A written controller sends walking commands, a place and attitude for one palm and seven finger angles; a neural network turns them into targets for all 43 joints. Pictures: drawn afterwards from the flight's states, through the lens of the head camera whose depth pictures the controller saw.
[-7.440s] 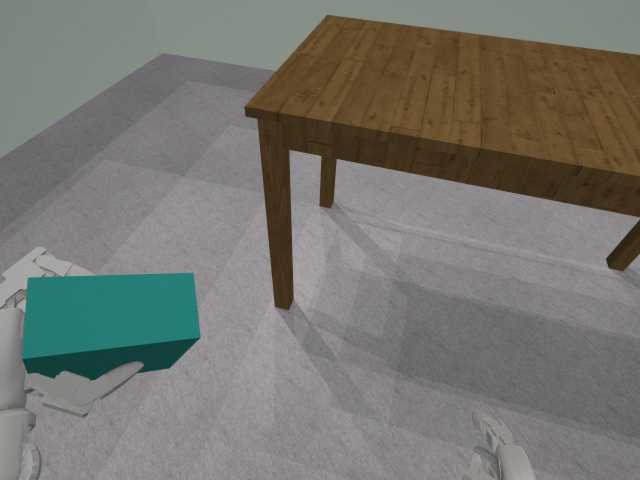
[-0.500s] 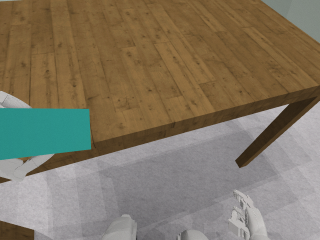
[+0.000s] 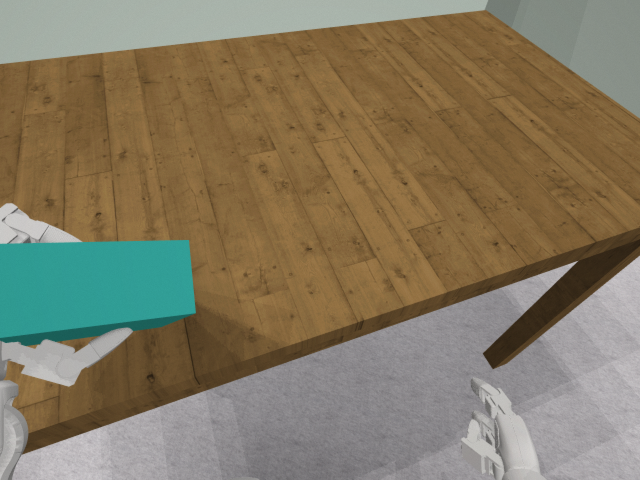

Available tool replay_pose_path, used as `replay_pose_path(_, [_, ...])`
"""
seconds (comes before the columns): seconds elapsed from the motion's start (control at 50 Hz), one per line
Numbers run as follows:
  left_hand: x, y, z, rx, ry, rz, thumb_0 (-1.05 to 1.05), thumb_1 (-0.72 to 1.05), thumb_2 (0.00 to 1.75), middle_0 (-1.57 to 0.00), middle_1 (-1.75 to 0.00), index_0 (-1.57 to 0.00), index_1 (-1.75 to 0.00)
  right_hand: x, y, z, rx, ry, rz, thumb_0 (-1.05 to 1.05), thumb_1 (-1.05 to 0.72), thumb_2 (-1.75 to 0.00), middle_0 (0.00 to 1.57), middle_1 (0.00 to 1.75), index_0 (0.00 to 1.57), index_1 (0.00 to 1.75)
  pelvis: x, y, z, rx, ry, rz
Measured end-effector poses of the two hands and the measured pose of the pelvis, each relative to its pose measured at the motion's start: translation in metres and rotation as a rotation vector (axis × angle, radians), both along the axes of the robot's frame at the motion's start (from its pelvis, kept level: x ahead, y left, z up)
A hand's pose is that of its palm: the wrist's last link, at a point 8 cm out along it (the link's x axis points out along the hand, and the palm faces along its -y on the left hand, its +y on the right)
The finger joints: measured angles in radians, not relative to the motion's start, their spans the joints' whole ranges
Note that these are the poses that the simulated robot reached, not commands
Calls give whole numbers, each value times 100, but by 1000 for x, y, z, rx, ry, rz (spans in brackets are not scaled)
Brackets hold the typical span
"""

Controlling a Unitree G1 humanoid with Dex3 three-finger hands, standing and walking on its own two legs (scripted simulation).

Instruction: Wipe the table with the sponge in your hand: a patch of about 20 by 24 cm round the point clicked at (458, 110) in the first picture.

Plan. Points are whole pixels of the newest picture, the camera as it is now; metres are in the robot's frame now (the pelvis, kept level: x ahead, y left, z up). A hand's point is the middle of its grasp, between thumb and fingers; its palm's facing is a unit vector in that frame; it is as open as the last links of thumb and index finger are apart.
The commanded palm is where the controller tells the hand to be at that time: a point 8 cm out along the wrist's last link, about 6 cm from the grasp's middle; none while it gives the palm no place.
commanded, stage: come to a stop and stand still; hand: left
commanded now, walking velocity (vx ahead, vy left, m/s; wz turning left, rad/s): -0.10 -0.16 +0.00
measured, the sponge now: (125, 293) +0.25 +0.20 +0.16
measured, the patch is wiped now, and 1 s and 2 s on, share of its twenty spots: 0.00 0.00 0.00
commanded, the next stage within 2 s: look again from close up in 1.14 s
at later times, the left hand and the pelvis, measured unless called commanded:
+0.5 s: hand (8, 292) +0.22 +0.27 +0.19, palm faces +0.48 -0.78 -0.41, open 10.2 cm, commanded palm +0.14 +0.27 +0.19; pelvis -0.02 -0.01 +0.01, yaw +0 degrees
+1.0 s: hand out of the picture +0.21 +0.29 +0.17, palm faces +0.41 -0.84 -0.34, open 10.2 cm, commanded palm +0.15 +0.32 +0.19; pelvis -0.02 +0.04 +0.01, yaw -1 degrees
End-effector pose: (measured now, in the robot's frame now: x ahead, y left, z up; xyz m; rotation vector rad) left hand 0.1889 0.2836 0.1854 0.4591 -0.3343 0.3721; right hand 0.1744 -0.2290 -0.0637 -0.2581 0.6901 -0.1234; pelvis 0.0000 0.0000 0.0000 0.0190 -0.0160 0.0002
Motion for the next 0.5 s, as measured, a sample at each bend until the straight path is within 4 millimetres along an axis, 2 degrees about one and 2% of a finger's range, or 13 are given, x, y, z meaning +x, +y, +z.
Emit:
replay_pose_path(0.08, [1, -8, 14, 53, 0, -39, -2, -51, 100, -72, -134, -74, -133, 9, 12, 10, 51, -51, 35, 1, -91, -90, 20, 30, 20, 30, -1, -4, 5, -12, 11, -6])
replay_pose_path(0.14, [-5, -15, 20, 88, 21, -43, -2, -51, 100, -72, -134, -74, -133, 9, 16, 9, 88, -66, 52, 1, -91, -90, 20, 30, 20, 30, -1, -9, 5, -24, 13, -9])
replay_pose_path(0.24, [-18, -17, 14, 48, 79, 4, -2, -51, 100, -72, -134, -74, -133, -2, 10, -2, 107, -22, 41, 1, -91, -90, 21, 30, 20, 30, -2, -15, 7, -37, 25, -8])
replay_pose_path(0.34, [-26, -10, -3, -33, 93, 50, -2, -51, 100, -72, -134, -75, -133, -19, -2, -11, 50, 43, 19, 1, -91, -90, 21, 30, 20, 30, -5, -12, 5, -38, 19, 2])
replay_pose_path(0.42, [-27, -6, -7, -74, 81, 54, -2, -51, 100, -72, -134, -75, -133, -31, -7, -7, 12, 73, 0, 1, -91, -90, 20, 30, 20, 30, -10, -9, 8, -28, 2, 0])
replay_pose_path(0.46, [-21, 7, 9, 49, 34, 39, -2, -51, 100, -72, -134, -75, -133, -37, -7, -4, -11, 68, 24, 1, -91, -90, 20, 30, 20, 30, -17, -10, 8, -36, 7, 8])
replay_pose_path(0.5, [-13, 25, 20, 69, -32, 56, -2, -51, 100, -72, -134, -75, -133, -42, -6, -3, -4, 66, 36, 1, -91, -90, 20, 30, 20, 30, -25, -8, 7, -39, 7, 0])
